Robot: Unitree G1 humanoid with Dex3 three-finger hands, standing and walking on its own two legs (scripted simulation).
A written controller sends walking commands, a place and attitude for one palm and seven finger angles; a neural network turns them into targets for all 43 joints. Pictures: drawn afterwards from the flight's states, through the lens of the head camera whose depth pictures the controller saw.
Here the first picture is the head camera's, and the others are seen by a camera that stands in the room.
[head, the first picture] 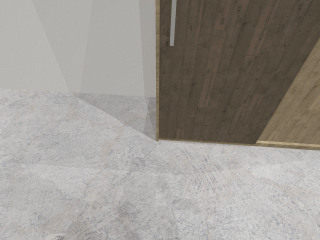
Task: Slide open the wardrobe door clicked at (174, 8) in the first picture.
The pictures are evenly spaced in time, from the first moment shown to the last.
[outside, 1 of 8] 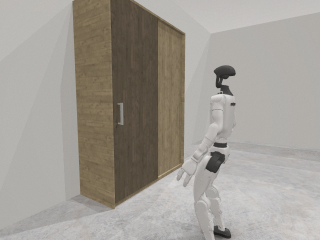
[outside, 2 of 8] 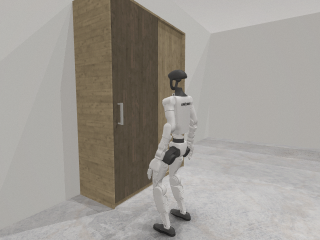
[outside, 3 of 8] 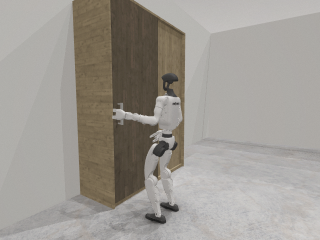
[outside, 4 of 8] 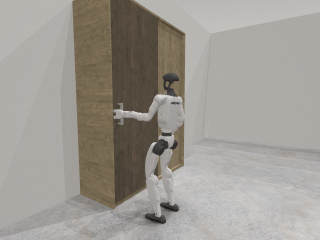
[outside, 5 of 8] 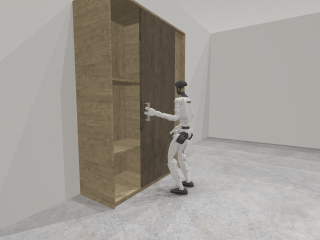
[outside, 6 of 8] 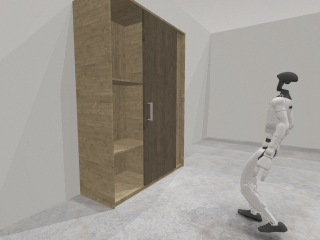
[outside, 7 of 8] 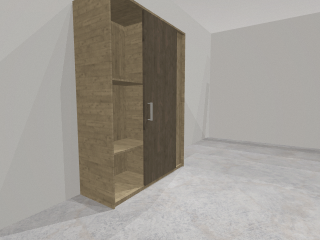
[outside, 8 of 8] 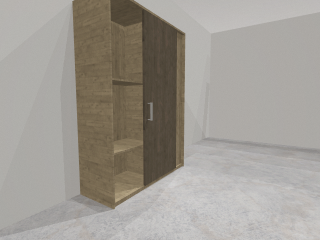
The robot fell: no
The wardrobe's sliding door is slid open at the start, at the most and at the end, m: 0.00 0.48 0.48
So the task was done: yes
